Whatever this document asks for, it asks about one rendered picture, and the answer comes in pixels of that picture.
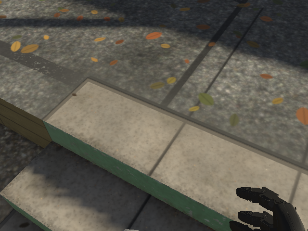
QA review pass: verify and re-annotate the robot right hand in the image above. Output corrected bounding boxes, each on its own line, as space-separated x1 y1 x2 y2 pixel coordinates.
229 187 308 231

